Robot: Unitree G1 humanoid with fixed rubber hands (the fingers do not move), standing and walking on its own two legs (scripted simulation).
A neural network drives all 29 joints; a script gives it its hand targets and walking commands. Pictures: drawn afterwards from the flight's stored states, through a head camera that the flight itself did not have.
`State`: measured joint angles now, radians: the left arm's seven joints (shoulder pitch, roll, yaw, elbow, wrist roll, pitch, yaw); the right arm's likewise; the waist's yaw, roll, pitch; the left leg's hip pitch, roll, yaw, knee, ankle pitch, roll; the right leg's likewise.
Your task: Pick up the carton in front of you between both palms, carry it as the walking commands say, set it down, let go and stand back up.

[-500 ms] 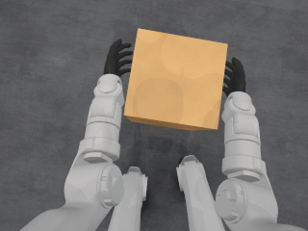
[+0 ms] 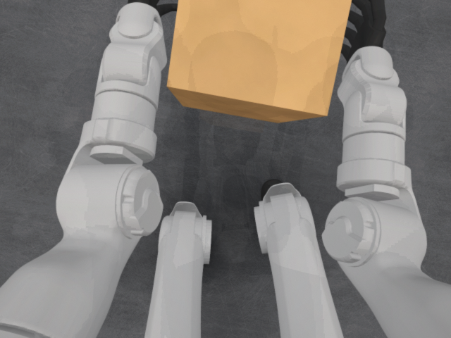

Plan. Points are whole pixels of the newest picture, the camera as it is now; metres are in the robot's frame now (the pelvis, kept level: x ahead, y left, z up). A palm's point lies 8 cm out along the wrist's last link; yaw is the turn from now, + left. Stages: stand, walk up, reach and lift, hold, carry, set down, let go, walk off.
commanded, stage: set down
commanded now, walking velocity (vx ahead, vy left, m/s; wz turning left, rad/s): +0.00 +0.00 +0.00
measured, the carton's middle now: (248, 50) +0.54 -0.09 -0.21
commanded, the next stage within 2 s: none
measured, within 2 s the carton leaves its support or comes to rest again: rests again in 0.72 s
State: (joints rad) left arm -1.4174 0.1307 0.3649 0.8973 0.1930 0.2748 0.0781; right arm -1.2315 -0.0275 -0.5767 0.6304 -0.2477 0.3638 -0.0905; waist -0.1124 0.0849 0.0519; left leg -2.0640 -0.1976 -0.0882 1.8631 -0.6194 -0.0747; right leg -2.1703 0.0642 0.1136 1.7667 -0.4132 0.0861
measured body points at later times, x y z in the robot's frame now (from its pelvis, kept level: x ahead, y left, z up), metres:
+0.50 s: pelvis +0.00 +0.00 -0.06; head +0.39 -0.03 +0.16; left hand +0.62 +0.03 -0.23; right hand +0.52 -0.26 -0.23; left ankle +0.08 +0.12 -0.44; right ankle +0.13 -0.14 -0.44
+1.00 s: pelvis +0.00 +0.01 -0.08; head +0.38 -0.02 +0.14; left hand +0.61 +0.03 -0.26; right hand +0.51 -0.27 -0.26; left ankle +0.08 +0.12 -0.44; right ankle +0.13 -0.14 -0.44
